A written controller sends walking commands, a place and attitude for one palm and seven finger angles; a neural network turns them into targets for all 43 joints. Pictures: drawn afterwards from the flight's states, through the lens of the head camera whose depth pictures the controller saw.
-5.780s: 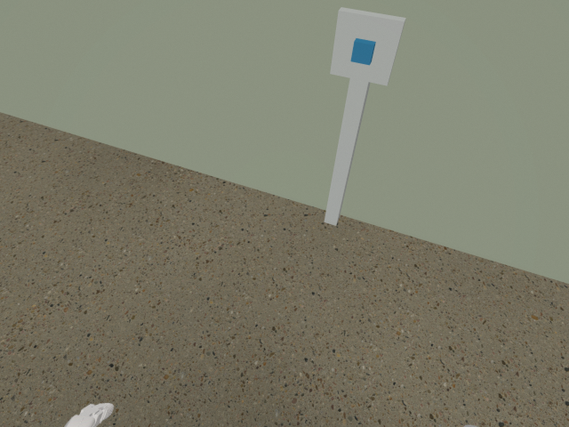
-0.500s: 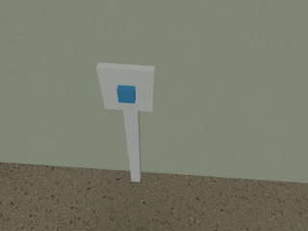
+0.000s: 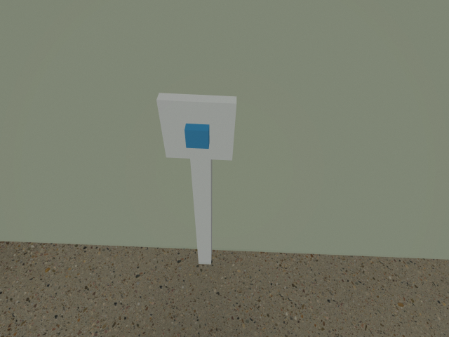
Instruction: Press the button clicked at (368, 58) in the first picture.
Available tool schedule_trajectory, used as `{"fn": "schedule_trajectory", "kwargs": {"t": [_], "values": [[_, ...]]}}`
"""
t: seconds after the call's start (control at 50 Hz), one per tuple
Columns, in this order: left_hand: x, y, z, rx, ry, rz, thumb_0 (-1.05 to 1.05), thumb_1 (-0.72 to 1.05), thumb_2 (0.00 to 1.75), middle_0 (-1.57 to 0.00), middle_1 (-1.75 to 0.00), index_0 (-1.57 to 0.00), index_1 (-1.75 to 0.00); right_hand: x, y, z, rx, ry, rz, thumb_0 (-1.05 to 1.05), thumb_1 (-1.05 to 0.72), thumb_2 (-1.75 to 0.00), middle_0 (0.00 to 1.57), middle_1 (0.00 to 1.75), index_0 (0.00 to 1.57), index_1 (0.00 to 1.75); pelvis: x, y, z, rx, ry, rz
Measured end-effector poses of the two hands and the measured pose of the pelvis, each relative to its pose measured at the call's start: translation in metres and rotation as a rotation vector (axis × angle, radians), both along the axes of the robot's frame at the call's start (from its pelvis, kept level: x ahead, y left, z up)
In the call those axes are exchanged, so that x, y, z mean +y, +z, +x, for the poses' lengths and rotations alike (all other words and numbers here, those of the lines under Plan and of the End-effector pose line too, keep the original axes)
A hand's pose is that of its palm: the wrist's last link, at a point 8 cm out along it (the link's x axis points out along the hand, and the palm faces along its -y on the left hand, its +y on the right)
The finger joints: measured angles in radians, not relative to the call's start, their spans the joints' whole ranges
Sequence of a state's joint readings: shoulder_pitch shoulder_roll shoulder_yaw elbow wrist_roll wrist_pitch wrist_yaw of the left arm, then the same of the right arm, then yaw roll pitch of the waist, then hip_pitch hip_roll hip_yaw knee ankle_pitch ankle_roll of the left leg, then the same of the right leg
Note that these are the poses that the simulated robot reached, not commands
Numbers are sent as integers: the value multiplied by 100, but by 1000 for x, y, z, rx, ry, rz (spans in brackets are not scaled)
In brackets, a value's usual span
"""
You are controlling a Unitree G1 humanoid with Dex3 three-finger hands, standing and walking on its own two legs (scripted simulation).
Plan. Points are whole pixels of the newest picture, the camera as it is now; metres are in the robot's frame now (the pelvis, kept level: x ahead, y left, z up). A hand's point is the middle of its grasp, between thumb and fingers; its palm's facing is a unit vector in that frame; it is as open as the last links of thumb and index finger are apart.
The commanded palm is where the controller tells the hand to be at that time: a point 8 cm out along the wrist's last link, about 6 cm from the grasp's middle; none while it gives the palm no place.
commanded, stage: shuffle to correct the standing spot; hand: left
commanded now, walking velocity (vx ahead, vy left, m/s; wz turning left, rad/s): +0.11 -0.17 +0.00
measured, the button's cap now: (197, 135) +0.55 +0.10 +0.05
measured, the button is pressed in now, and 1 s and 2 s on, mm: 0 0 0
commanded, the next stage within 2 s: come to a stop and stand still in 0.38 s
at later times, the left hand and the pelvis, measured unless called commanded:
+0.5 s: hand out of the picture -0.01 +0.08 -0.19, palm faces +0.00 -1.00 -0.09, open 7.4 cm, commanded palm none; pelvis +0.04 -0.06 -0.01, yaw -2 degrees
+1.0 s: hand out of the picture +0.09 +0.11 -0.19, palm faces +0.06 -0.98 -0.18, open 7.4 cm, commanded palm none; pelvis +0.05 -0.07 -0.01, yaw +0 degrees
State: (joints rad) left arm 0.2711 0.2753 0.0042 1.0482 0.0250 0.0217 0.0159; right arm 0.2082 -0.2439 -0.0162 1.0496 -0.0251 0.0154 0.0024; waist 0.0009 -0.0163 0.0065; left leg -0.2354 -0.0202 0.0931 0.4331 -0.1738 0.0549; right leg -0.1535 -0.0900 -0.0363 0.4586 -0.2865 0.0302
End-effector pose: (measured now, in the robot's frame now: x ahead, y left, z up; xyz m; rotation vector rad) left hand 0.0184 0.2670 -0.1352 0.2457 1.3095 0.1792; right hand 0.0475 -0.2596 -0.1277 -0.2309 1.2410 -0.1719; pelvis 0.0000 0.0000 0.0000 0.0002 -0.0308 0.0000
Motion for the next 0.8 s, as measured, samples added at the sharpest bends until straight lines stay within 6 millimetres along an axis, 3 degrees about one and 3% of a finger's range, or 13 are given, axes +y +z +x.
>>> {"fn": "schedule_trajectory", "kwargs": {"t": [0.22, 0.3, 0.38, 0.46, 0.54, 0.62, 0.7, 0.8], "values": [[-76, -12, -60, 175, 55, -117, 1, 90, 90, -20, -30, -20, -30, -10, -18, -61, 174, -89, 48, 1, -90, -90, 21, 30, 20, 30, -32, -4, 6, 12, -10, -11], [-101, -17, -70, 193, 103, -147, 0, 90, 90, -20, -30, -20, -30, -18, -19, -61, 205, -87, 41, 1, -90, -90, 20, 30, 20, 30, -43, -7, 15, 17, 5, -24], [-118, -29, -71, 216, 132, -186, 0, 90, 90, -20, -30, -20, -30, -21, -22, -45, 179, -78, 25, 1, -91, -90, 20, 30, 20, 30, -47, -14, 26, 9, 16, -33], [-129, -31, -51, 239, 78, -201, 1, 90, 90, -20, -30, -20, -30, -23, -21, -32, 116, -117, 38, 1, -91, -90, 20, 30, 20, 30, -56, -13, 34, 11, -30, -4], [-134, -20, -2, 150, 35, -173, 1, 90, 90, -20, -30, -20, -30, -32, -22, -29, 116, -139, 67, 1, -90, -90, 20, 30, 20, 30, -71, -7, 40, 17, -39, -2], [-135, -20, 38, 24, 36, -96, 2, 92, 90, -20, -30, -20, -30, -48, -34, -26, 166, -130, 94, 1, -90, -90, 20, 30, 20, 30, -90, -14, 51, 13, -18, 5], [-140, -11, 61, -36, 50, -72, 2, 92, 90, -20, -30, -20, -30, -58, -32, -7, 183, -107, 100, 1, -91, -90, 20, 30, 20, 30, -98, -9, 61, 8, 1, -13], [-137, -9, 74, -52, 53, -65, 1, 93, 90, -20, -30, -20, -30, -59, -25, 25, 123, -80, 87, 1, -91, -90, 20, 30, 20, 30, -96, -5, 63, 1, 5, -11]]}}
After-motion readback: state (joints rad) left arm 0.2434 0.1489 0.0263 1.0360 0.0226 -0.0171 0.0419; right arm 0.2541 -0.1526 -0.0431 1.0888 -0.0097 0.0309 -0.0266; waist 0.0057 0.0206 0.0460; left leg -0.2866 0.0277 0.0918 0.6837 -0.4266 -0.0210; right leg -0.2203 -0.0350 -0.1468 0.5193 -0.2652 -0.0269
